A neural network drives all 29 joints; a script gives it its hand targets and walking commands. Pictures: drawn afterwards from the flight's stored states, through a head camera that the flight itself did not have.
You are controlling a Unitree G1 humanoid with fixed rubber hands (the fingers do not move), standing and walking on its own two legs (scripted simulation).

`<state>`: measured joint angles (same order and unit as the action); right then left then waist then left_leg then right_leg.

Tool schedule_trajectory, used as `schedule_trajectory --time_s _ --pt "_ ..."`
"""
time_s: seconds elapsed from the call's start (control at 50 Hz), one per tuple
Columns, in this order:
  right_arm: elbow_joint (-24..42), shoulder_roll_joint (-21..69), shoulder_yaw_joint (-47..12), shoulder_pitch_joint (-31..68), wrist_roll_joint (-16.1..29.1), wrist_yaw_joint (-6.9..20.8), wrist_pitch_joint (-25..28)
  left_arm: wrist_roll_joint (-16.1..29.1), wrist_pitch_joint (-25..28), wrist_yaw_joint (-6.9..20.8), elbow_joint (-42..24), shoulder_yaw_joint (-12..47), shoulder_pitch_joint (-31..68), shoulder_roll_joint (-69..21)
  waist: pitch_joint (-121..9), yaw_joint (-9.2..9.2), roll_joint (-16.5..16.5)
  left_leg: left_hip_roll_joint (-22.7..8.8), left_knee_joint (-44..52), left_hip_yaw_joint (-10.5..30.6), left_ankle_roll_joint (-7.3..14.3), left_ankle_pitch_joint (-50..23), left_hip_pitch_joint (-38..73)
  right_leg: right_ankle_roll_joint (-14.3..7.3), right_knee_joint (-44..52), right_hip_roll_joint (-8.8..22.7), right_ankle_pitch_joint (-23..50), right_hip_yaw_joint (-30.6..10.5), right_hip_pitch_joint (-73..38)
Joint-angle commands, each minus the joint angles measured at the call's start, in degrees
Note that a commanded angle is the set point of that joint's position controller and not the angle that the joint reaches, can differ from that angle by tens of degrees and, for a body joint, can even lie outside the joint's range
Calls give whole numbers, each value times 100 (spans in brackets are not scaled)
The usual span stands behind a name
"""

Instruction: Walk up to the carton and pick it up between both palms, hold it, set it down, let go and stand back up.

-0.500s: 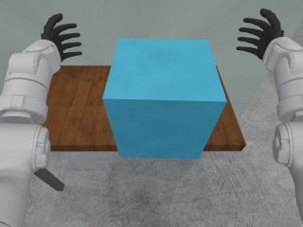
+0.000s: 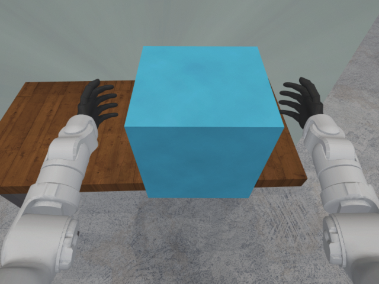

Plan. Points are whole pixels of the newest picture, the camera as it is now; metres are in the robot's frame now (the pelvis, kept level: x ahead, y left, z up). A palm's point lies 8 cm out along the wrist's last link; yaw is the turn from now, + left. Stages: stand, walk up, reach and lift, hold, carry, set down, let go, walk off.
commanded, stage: reach and lift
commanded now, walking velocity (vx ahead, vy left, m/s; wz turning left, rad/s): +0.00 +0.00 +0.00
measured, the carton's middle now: (199, 127) +0.46 -0.07 +0.03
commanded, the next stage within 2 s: none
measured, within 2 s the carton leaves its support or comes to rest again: neither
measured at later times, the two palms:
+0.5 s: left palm (109, 157) +0.40 +0.15 +0.03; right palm (309, 161) +0.33 -0.31 +0.03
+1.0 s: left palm (110, 164) +0.39 +0.15 +0.00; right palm (292, 161) +0.35 -0.28 +0.01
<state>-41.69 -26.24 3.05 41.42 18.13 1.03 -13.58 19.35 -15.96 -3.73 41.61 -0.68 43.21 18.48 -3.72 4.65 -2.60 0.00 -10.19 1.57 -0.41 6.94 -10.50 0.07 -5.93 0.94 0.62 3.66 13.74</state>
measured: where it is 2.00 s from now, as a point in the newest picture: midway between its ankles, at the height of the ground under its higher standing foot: outside the picture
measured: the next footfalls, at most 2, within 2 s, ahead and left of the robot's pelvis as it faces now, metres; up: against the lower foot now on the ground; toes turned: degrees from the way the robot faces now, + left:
none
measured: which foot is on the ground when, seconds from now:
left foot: down 0.00-1.00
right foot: down 0.00-1.00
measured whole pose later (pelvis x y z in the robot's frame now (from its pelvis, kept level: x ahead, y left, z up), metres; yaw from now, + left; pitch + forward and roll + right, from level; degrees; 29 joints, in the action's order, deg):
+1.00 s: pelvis +0.01 -0.01 -0.01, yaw -1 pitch +12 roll +0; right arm -60.9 -20.3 -4.9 31.7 22.1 2.5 20.7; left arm 20.9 19.3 -3.6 62.7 5.7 33.1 11.9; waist -5.1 4.2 -2.9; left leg -0.9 -18.3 0.6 -1.1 11.5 -18.9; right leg -0.1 -15.2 0.1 -4.0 2.6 23.2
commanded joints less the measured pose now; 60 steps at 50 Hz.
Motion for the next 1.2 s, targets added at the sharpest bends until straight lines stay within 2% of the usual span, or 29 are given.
schedule_trajectory --time_s 0.0,0.06,0.1,0.14,0.2,0.24,0.34,0.36,0.42,0.44,0.46,0.52,0.62,0.64,0.66,0.7,0.74,0.8,0.84,0.86,0.88,0.94,1.0,1.02,1.04,1.12,1.16,1.18 --pt "511 -971 209 1828 89 25 413 -31 414 -69 -657 -115 2037 812 -2888 39 247 106 -84 217 -175 -1348 -249 58 -790 -77 1824 -395 -2356" --pt "303 -910 91 1747 129 39 704 34 669 -138 -293 -42 1864 698 -2645 63 426 96 -166 252 -159 -1124 -374 60 -827 -97 1618 -390 -2086" --pt "163 -946 64 1661 128 51 932 6 874 -173 -101 54 1731 622 -2611 93 307 87 -216 229 -164 -998 -456 53 -834 -98 1457 -387 -2003" --pt "-7 -946 11 1551 138 79 1164 38 1130 -220 -150 84 1751 604 -2728 113 393 59 -256 257 -176 -1018 -403 30 -850 -111 1437 -376 -1904" --pt "-322 -897 -79 1434 209 155 1500 19 1438 -252 108 198 1642 528 -2669 75 227 43 -297 238 -186 -880 -519 25 -899 -120 1259 -405 -1746" --pt "-445 -992 -137 1371 220 217 1718 86 1654 -259 277 247 1527 460 -2677 141 369 23 -301 225 -184 -765 -518 51 -862 -114 1120 -400 -1664" --pt "-803 -966 -147 1144 175 285 2222 38 2119 -245 607 323 1353 304 -2681 176 260 19 -314 217 -236 -552 -602 63 -879 -108 903 -400 -1396" --pt "-827 -918 -196 1134 168 284 2311 76 2218 -233 673 320 1320 284 -2769 199 388 24 -341 211 -239 -566 -632 89 -880 -100 983 -414 -1425" --pt "-894 -856 -326 971 297 270 2553 132 2528 -217 681 385 1197 241 -2957 150 325 5 -367 196 -219 -635 -753 123 -998 -104 1079 -430 -1604" --pt "-875 -850 -278 877 285 273 2621 108 2601 -218 706 408 1180 236 -2988 201 348 -1 -375 221 -249 -713 -823 135 -999 -97 1172 -439 -1600" --pt "-847 -823 -328 862 264 268 2698 90 2685 -229 697 397 1043 198 -3110 158 476 17 -363 203 -242 -719 -750 167 -1018 -95 1289 -443 -1699" --pt "-914 -769 -360 732 295 282 2876 80 2853 -196 950 370 864 151 -3135 150 437 56 -413 172 -294 -780 -800 191 -1051 -119 1459 -426 -1692" --pt "-985 -650 -426 584 304 275 3112 18 3120 -159 1075 349 736 94 -3040 106 402 70 -427 134 -321 -735 -1060 229 -1183 -128 1614 -503 -1849" --pt "-1070 -605 -419 485 309 268 3137 14 3154 -160 1102 344 657 60 -2999 76 270 70 -424 140 -327 -695 -1055 230 -1212 -108 1567 -523 -1919" --pt "-1099 -572 -443 514 331 266 3177 10 3201 -161 1072 308 705 112 -2955 92 393 104 -463 92 -321 -654 -1081 269 -1200 -109 1630 -554 -1843" --pt "-1106 -547 -394 443 286 249 3251 -37 3284 -137 1200 352 602 68 -2932 121 355 111 -394 113 -320 -642 -1164 281 -1307 -101 1779 -558 -1923" --pt "-1032 -496 -477 483 276 213 3320 47 3370 -99 1271 386 572 48 -3026 115 549 94 -420 111 -281 -614 -1212 313 -1322 -101 1753 -549 -2000" --pt "-1129 -361 -582 482 399 185 3402 114 3477 -67 1322 431 529 43 -2897 30 469 123 -483 70 -290 -653 -1230 348 -1383 -123 1780 -566 -1901" --pt "-1184 -356 -554 455 344 163 3449 93 3538 -48 1394 418 542 45 -2904 61 375 106 -477 48 -294 -558 -1210 358 -1359 -112 1652 -557 -1930" --pt "-1227 -285 -560 474 354 163 3478 96 3579 -31 1446 409 564 41 -2820 90 435 118 -523 66 -316 -645 -1256 353 -1409 -115 1737 -564 -1847" --pt "-1226 -280 -543 492 374 156 3510 76 3608 0 1458 447 555 67 -2862 59 318 115 -555 62 -329 -747 -1266 342 -1412 -111 1841 -602 -1868" --pt "-1280 -244 -639 619 446 149 3608 163 3727 26 1426 489 689 55 -2949 0 411 125 -641 64 -380 -888 -1264 359 -1486 -144 1904 -560 -1851" --pt "-1290 -164 -656 724 401 129 3685 190 3799 52 1504 565 729 -25 -2989 15 400 135 -661 61 -408 -947 -1176 376 -1472 -155 1855 -570 -1828" --pt "-1319 -110 -685 749 421 118 3698 216 3820 68 1463 574 749 -74 -2974 -37 330 139 -653 30 -404 -872 -1145 374 -1466 -165 1734 -570 -1813" --pt "-1314 -105 -690 814 428 101 3695 238 3829 82 1489 600 838 -76 -2935 -13 300 128 -677 37 -431 -962 -1223 365 -1462 -163 1743 -562 -1854" --pt "-1361 -90 -694 927 432 68 3695 264 3823 62 1549 665 966 -81 -2909 -98 327 110 -643 86 -429 -1039 -1233 349 -1513 -192 1673 -575 -1821" --pt "-1440 62 -704 949 408 45 3680 194 3821 68 1484 716 1075 -173 -2953 -93 101 102 -673 33 -446 -1122 -1197 327 -1458 -164 1579 -591 -1795" --pt "-1435 79 -642 1036 404 37 3685 173 3813 69 1477 713 1091 -218 -3006 -49 187 101 -715 41 -478 -1220 -1055 302 -1412 -174 1599 -570 -1696"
